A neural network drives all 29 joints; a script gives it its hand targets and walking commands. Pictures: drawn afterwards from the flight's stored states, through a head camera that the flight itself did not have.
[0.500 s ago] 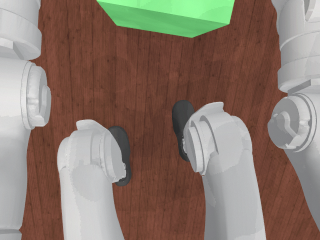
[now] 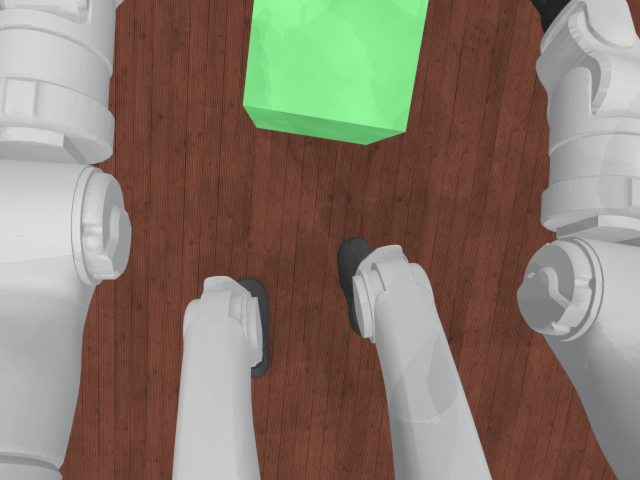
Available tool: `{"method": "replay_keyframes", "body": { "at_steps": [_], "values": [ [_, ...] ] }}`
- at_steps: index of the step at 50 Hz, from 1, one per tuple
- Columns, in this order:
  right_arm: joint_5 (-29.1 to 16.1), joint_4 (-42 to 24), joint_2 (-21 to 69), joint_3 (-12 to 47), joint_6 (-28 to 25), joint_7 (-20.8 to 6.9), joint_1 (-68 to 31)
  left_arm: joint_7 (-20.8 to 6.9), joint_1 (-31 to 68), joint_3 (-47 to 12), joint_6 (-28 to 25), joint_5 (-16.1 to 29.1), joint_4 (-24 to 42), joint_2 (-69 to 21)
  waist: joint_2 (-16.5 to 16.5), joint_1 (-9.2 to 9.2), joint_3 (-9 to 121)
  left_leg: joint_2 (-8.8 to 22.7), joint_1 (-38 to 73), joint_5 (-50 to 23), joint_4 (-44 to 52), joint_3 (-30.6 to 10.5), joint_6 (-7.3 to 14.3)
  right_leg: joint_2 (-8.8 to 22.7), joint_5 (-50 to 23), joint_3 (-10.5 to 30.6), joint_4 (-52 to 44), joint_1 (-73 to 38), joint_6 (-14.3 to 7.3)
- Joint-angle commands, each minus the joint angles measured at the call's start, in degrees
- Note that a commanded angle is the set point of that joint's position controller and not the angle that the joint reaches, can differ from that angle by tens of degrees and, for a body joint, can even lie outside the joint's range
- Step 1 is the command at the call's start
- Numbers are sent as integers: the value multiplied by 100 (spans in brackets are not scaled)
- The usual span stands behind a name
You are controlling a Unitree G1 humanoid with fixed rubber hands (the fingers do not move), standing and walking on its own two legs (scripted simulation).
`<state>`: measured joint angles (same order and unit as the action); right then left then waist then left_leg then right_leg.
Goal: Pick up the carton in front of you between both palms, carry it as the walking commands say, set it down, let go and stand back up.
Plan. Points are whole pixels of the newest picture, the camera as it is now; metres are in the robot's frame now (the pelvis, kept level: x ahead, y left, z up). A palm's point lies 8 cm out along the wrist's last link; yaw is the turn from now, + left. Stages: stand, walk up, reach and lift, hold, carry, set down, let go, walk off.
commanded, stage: set down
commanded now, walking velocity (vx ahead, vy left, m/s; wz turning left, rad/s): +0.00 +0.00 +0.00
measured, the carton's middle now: (327, 63) +0.56 -0.09 -0.39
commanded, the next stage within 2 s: let go in 0.32 s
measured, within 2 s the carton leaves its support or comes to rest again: neither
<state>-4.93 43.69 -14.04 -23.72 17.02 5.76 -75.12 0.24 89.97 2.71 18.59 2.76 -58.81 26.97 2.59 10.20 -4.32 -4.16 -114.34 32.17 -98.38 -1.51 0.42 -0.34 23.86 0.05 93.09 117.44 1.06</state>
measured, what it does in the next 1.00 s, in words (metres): rises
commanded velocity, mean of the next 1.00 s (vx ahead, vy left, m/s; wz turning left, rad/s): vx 0.00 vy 0.00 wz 0.00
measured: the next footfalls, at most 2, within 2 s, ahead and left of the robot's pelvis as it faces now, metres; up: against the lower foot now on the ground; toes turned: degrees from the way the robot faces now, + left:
none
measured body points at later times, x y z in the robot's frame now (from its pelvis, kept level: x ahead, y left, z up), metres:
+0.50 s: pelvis +0.02 -0.01 +0.14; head +0.35 -0.02 +0.45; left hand +0.61 +0.12 +0.03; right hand +0.51 -0.27 +0.03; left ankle +0.07 +0.11 -0.48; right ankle +0.12 -0.12 -0.48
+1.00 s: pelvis +0.08 -0.03 +0.23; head +0.26 -0.03 +0.65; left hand +0.43 +0.15 +0.12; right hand +0.34 -0.28 +0.14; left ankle +0.07 +0.11 -0.48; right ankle +0.12 -0.12 -0.48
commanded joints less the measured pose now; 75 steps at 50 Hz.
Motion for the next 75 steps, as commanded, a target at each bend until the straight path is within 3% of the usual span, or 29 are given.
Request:
{"method": "replay_keyframes", "body": {
  "at_steps": [1,15,20,25,28,32,36,42,51,55,64,68,75],
  "values": [
    [12,-806,-858,-59,-45,-58,-1122,-22,1788,194,-48,-98,806,485,1011,439,7293,-222,3797,-2175,1259,234,-146,-283,-2779,-588,-836,-4410,165],
    [385,-706,-464,-231,-226,-207,-600,-261,1183,675,-281,-478,387,293,715,400,6522,-223,4447,-2371,3070,142,-198,-248,-3010,-474,-2525,-5516,240],
    [741,-721,-275,-296,-366,-405,7,-231,480,1047,-397,-838,398,-19,631,240,6509,-204,4952,-2777,3641,108,-242,-234,-3195,-476,-3043,-5993,232],
    [1070,-1159,-352,-156,-569,-766,1178,144,-870,1328,-509,-1130,1224,-684,496,112,7027,-187,5895,-3680,4162,42,-328,-261,-3856,-450,-3473,-6900,103],
    [1181,-1537,-500,87,-674,-1020,1939,448,-1803,1330,-604,-1184,1982,-1128,346,42,7023,-178,6311,-3808,4519,16,-366,-246,-3993,-375,-3759,-7481,15],
    [1077,-1731,-576,485,-781,-1256,2789,662,-2754,1199,-751,-1109,2833,-1411,158,-23,6295,-163,6258,-3101,5029,49,-357,-173,-3685,-191,-4178,-8203,-67],
    [873,-1697,-474,873,-900,-1378,3849,642,-3831,1100,-896,-1034,3153,-1540,44,-120,5352,-122,6187,-2248,5478,129,-317,-89,-3210,0,-4607,-8952,-65],
    [622,-1765,-283,1321,-1217,-1333,5201,439,-5403,1011,-1256,-949,2939,-1544,-273,-289,4290,-70,6166,-1704,5944,160,-178,18,-3117,299,-5076,-10016,-15],
    [369,-2392,-189,1881,-1576,-1070,7206,216,-7411,747,-1753,-759,2924,-1326,-642,-471,3250,11,7241,-1913,6527,159,-36,73,-3775,481,-5653,-11231,82],
    [282,-2630,-198,2063,-1658,-1008,7990,158,-8171,598,-1887,-677,3102,-1271,-523,-540,2746,67,8130,-2249,6860,97,-16,27,-3898,403,-5937,-11360,104],
    [304,-2534,-323,2085,-1593,-1017,8525,-48,-9435,317,-1825,-542,3502,-1244,129,-843,1371,251,9837,-2905,7530,-45,-154,-215,-2863,80,-6700,-11216,26],
    [405,-2409,-398,1991,-1472,-1009,8657,-173,-9840,178,-1690,-417,3673,-1207,106,-926,939,332,10114,-3114,7736,-111,-184,-285,-2605,12,-6849,-11370,-26],
    [567,-2381,-484,1889,-1200,-996,8733,-329,-9983,-4,-1436,-220,3981,-1135,-110,-871,335,436,10206,-3048,7912,-162,-168,-347,-2229,-56,-6908,-11583,-64]
  ]
}}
